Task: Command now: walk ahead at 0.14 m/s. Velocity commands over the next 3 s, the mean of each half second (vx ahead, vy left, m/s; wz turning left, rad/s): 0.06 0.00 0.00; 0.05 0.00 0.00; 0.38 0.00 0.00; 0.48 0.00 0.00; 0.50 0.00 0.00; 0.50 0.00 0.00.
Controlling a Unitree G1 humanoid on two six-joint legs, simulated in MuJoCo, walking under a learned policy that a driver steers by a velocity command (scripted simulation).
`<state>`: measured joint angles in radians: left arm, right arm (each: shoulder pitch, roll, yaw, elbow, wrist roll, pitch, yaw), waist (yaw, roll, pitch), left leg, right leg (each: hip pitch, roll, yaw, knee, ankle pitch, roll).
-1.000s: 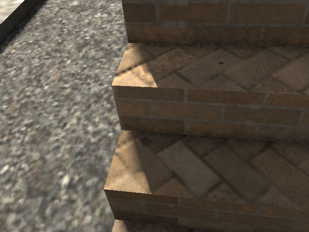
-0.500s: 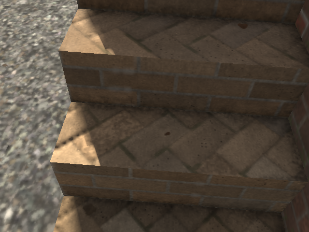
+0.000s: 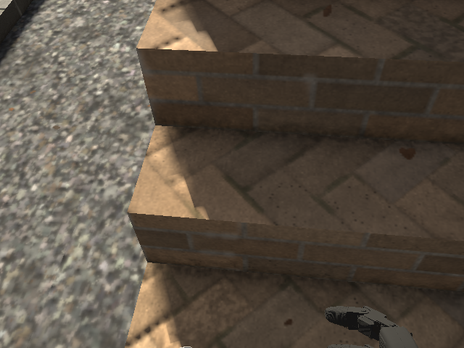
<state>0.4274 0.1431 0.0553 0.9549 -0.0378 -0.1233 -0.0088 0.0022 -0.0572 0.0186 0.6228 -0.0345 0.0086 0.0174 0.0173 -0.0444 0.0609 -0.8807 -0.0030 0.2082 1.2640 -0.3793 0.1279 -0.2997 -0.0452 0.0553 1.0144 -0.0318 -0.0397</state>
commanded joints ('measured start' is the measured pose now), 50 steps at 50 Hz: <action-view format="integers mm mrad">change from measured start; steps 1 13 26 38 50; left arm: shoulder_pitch -124 -138 -249 -113 -20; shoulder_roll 111 66 90 137 173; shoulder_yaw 36 -5 -49 -39 -9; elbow -204 -235 -255 -220 -164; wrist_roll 57 35 14 51 73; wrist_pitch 22 131 8 22 75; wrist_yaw -7 87 -181 -178 -143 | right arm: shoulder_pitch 143 115 194 101 156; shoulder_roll -252 -284 -215 -276 -285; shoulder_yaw -107 -94 -21 -13 -44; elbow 19 175 277 310 346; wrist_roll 16 -15 61 37 39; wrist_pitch -31 -146 -70 -60 -72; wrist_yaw -7 6 4 20 3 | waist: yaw -86 70 -66 -4 -14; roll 65 139 -18 -16 -52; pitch -371 -53 -104 -116 6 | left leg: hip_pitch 420 360 463 519 558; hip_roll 381 249 94 77 23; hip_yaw -974 -282 -251 -199 -147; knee -910 -932 -609 -720 -705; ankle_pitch -237 119 145 229 -14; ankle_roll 217 38 -226 -158 -127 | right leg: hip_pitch -275 -367 -179 87 16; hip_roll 72 96 -87 -40 -116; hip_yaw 141 23 293 110 166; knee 1069 611 -655 -609 -770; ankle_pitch -110 -97 -542 -56 -531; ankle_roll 31 62 -35 -70 -158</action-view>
